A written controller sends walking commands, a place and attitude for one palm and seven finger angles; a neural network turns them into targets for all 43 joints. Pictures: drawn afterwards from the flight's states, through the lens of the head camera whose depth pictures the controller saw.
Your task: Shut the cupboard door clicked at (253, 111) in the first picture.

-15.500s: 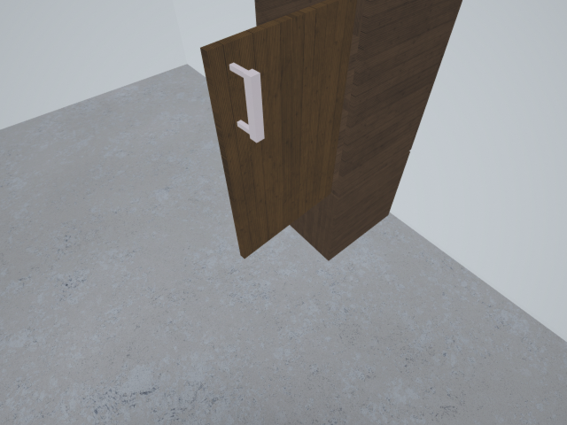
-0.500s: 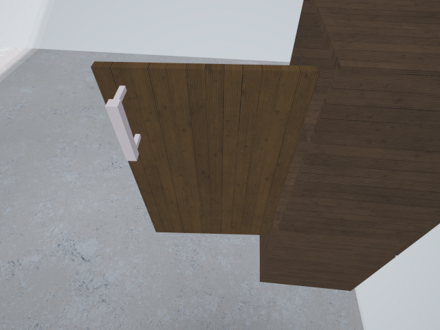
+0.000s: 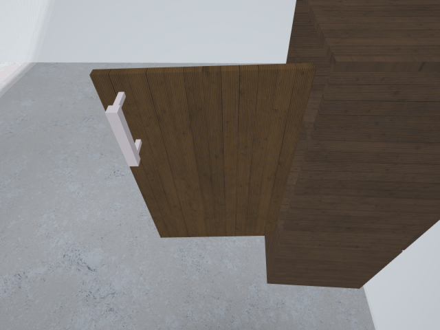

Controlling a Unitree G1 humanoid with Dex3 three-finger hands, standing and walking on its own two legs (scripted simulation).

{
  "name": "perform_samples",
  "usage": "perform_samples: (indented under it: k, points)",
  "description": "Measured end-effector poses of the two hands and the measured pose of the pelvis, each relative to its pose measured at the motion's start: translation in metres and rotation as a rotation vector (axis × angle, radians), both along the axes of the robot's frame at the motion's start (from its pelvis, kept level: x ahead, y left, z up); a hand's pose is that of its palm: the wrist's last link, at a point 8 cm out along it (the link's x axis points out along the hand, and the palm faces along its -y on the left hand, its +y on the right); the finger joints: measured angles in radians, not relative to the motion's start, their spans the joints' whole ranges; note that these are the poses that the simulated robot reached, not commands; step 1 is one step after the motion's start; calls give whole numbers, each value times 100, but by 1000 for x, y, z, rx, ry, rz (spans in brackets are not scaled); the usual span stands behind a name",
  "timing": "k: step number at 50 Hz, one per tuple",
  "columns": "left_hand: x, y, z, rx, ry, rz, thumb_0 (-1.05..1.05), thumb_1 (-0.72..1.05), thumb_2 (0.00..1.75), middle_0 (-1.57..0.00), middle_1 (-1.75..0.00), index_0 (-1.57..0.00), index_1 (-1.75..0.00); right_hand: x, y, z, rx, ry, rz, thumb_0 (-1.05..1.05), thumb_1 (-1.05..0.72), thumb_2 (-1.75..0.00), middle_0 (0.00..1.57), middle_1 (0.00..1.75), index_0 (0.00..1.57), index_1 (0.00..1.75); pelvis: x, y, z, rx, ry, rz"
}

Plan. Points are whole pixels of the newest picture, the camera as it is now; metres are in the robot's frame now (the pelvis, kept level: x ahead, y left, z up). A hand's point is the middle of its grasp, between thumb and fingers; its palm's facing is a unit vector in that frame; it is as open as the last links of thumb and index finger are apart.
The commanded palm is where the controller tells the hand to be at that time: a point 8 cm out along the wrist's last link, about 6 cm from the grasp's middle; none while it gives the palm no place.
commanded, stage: look again from close up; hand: left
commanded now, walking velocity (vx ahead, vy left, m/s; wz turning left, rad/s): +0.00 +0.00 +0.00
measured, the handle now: (127, 130) +0.42 +0.19 +0.15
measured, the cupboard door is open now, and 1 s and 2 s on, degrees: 94 94 94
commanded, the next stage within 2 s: raise the hand and make a fist in 0.54 s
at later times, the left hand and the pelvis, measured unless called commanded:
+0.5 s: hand out of the picture +0.01 +0.15 -0.17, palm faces +0.00 -0.98 -0.19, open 7.3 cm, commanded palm none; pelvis +0.01 -0.01 +0.01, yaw -1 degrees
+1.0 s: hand (156, 303) +0.17 +0.12 -0.01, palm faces +0.00 -1.00 -0.01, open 6.4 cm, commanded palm +0.13 +0.19 -0.01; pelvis -0.03 -0.05 -0.06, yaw +2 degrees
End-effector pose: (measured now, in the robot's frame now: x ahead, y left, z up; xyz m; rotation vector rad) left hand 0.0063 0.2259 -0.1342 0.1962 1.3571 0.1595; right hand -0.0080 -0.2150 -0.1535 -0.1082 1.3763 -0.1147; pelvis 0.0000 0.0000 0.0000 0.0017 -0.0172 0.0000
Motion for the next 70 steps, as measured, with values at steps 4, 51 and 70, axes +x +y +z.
perform_samples:
  k: [4, 51, 70]
  points:
    - [2, 1, 2, 3, 3, -6, 0, 91, 90, -20, -30, -20, -30, -1, 0, 1, 6, 5, -4, 1, -93, -90, 20, 30, 20, 30, 1, 0, 1, 8, 4, -6]
    - [135, -46, 118, -180, -1293, -144, 0, 91, 90, -38, -49, -38, -49, 190, -85, 57, -144, -871, 143, 1, -91, -90, 20, 30, 20, 30, -29, -50, -58, 27, 183, 28]
    - [151, -18, 175, -155, -1293, -166, 1, 90, 90, -73, -87, -72, -87, 133, -31, 37, -50, -740, 95, 1, -90, -90, 20, 30, 20, 30, -32, -35, -40, -17, 136, 34]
